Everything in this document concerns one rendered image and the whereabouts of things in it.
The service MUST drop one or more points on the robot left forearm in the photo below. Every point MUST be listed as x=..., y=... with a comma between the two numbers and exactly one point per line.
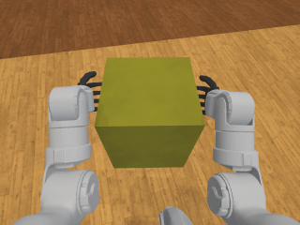
x=68, y=121

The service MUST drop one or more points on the right robot hand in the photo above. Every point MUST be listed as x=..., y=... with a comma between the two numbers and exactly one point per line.
x=213, y=86

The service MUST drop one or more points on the left robot hand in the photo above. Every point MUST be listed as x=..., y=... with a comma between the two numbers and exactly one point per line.
x=83, y=81

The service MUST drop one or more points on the right robot thigh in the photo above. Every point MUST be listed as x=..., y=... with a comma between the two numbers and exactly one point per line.
x=173, y=216

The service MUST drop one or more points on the robot left upper arm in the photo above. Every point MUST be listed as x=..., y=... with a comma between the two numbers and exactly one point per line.
x=67, y=197

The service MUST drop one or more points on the carton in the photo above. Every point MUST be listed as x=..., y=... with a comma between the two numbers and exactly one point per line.
x=149, y=114

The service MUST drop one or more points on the robot right upper arm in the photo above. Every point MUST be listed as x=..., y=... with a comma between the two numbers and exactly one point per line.
x=238, y=198

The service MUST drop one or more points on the robot right forearm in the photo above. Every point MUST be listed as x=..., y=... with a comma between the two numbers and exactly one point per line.
x=234, y=114

